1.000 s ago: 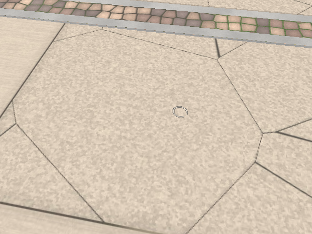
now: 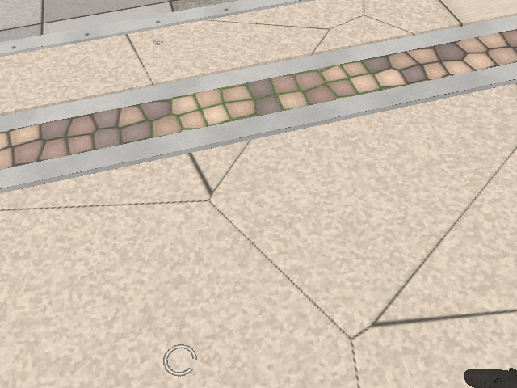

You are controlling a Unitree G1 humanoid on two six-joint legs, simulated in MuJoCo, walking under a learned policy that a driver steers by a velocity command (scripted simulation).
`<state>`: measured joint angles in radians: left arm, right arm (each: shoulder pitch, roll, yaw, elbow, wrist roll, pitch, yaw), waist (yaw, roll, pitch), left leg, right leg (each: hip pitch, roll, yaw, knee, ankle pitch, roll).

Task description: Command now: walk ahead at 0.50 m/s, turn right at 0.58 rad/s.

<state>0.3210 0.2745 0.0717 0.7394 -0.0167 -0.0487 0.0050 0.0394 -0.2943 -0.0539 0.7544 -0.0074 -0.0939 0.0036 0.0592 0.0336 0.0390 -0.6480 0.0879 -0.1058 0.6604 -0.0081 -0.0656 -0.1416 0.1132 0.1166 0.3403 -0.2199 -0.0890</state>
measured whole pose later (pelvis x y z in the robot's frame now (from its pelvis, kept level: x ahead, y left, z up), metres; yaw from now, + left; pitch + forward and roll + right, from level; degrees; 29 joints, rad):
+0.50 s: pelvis +0.22 +0.04 +0.00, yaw -12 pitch +2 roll +1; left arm 0.13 0.28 0.06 0.64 0.01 0.01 0.02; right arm 0.22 -0.26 -0.05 0.86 0.01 -0.05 0.02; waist -0.06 -0.03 0.06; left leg -0.20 -0.01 0.07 0.38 -0.20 0.02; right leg -0.48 -0.04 0.06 0.66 -0.20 0.04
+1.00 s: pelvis +0.25 +0.06 -0.01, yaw +3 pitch +1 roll -2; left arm 0.10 0.30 0.09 0.74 0.01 0.03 0.06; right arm 0.22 -0.30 -0.07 0.74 -0.01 0.02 0.01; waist -0.02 -0.04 0.05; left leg -0.33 -0.02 -0.01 0.58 -0.28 0.06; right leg -0.52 -0.02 0.02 1.08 -0.49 0.05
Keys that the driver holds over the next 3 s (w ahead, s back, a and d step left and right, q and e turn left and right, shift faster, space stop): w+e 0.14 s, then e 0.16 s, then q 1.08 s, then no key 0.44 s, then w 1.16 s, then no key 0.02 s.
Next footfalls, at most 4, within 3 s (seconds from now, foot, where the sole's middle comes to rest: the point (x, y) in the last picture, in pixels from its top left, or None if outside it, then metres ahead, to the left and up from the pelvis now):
0.14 left None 0.27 0.15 -0.78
0.54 right None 0.31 -0.12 -0.78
0.88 left None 0.30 0.15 -0.78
1.40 right None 0.35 -0.06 -0.78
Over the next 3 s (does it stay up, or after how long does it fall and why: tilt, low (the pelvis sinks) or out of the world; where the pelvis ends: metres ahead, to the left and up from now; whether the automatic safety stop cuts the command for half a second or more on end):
stays up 0.72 0.22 0.00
